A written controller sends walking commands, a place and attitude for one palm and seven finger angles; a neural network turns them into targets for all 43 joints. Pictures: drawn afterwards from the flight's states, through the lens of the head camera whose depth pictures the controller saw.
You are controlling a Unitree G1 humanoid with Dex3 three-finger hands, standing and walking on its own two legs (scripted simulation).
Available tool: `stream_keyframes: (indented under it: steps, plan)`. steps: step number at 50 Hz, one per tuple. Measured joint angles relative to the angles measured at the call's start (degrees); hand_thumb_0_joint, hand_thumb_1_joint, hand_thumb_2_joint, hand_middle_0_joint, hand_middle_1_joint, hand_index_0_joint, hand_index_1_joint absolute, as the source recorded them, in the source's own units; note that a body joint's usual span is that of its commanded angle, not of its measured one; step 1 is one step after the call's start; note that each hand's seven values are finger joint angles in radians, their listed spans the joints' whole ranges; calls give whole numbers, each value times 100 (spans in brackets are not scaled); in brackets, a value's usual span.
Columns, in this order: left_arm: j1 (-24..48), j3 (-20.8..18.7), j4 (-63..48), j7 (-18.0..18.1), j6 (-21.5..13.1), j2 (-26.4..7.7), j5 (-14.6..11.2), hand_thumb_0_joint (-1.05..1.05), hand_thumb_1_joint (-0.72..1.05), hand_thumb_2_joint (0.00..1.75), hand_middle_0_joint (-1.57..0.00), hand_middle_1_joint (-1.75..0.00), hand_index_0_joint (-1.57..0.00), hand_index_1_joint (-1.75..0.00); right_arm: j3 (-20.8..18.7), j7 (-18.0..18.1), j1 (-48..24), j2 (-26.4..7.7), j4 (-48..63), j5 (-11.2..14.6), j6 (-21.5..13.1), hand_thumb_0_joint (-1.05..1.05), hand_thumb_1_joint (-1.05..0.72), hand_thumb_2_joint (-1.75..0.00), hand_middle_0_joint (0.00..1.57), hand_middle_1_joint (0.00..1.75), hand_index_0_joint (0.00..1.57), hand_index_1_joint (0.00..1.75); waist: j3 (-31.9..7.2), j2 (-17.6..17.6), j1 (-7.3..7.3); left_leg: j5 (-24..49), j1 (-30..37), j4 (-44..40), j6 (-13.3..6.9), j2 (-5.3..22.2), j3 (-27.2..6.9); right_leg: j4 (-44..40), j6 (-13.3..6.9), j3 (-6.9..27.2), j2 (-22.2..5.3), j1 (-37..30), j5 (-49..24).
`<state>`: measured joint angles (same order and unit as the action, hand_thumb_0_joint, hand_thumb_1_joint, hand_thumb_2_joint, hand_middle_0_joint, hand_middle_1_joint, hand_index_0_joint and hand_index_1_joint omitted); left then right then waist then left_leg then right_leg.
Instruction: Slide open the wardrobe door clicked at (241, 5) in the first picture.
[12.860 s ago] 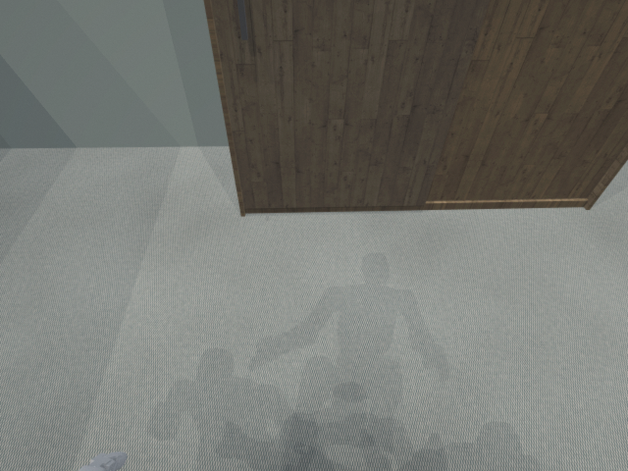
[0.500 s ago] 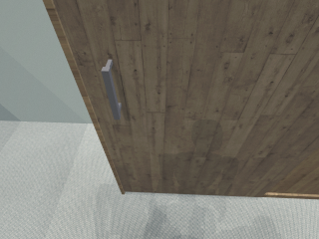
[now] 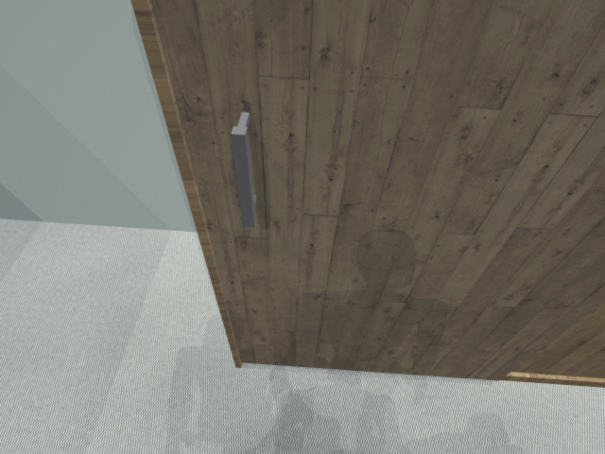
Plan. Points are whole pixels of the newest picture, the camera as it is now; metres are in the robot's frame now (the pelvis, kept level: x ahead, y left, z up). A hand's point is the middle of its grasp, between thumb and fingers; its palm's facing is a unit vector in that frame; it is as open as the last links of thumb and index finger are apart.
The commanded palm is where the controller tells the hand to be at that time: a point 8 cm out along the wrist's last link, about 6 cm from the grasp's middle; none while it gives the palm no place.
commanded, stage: look again from close up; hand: left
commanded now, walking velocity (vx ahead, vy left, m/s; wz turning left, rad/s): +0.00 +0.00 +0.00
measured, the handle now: (247, 173) +0.46 +0.12 +0.12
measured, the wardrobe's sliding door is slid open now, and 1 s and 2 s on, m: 0.00 0.00 0.00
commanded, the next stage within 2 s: raise the hand with hooked fingers in 1.02 s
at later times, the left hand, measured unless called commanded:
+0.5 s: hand out of the picture +0.00 +0.16 -0.18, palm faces +0.00 -0.98 -0.19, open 7.4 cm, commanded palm none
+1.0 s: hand out of the picture +0.02 +0.16 -0.17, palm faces +0.01 -0.98 -0.20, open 7.4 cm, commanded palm none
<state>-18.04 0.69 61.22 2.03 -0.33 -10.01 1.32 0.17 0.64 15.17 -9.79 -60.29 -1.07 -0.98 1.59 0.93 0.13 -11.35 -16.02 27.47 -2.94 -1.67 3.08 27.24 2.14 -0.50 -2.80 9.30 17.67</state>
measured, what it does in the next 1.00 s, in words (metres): stands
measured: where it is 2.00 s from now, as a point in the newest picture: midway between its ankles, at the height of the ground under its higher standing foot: outside the picture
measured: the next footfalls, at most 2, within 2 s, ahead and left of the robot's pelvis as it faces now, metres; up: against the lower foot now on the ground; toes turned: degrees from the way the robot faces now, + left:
none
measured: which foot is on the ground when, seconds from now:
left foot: down 0.00-1.00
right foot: down 0.00-1.00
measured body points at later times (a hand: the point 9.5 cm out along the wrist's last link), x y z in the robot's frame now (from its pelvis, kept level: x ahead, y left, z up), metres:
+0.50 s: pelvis +0.01 -0.01 +0.00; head +0.03 +0.00 +0.45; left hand +0.01 +0.22 -0.16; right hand +0.04 -0.24 -0.15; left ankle +0.04 +0.09 -0.74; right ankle -0.03 -0.15 -0.74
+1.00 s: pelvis +0.01 -0.02 +0.00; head +0.02 -0.02 +0.45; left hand +0.02 +0.21 -0.16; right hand +0.04 -0.25 -0.15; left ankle +0.04 +0.09 -0.74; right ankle -0.03 -0.15 -0.74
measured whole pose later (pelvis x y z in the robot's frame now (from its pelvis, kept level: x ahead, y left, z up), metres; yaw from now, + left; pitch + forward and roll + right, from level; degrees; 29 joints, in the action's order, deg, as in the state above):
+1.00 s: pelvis +0.01 -0.02 +0.00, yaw +0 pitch -1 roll +0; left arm -15.9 0.8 63.0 1.8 -0.6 -10.2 1.1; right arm 0.6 1.0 12.8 -9.8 -64.1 -0.9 -1.1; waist 1.8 1.0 0.4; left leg -11.2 -12.7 24.9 -1.1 -0.5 2.3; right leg 24.4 0.7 -1.2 -1.4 5.8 17.6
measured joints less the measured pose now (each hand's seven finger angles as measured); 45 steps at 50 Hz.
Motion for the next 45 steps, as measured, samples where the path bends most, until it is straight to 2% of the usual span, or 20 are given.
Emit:
stream_keyframes:
  steps: [10, 45]
  plan:
    - [-14, 46, 137, -10, -4, 39, -3, 0, 91, 90, -20, -30, -20, -30, 14, 13, -177, -14, -92, 26, -9, 0, -91, -90, 20, 30, 20, 30, 40, 26, 41, -20, 106, -52, 27, 20, -8, -97, -5, -7, 22, -125, -6]
    - [228, 9, 166, -17, -36, -25, -22, 0, 91, 90, -20, -30, -20, -30, 41, 34, -225, 1, -378, 21, -11, 0, -91, -90, 20, 30, 20, 30, 24, 17, 17, -17, 316, -220, 174, 116, -68, -263, -134, -56, 128, -335, 6]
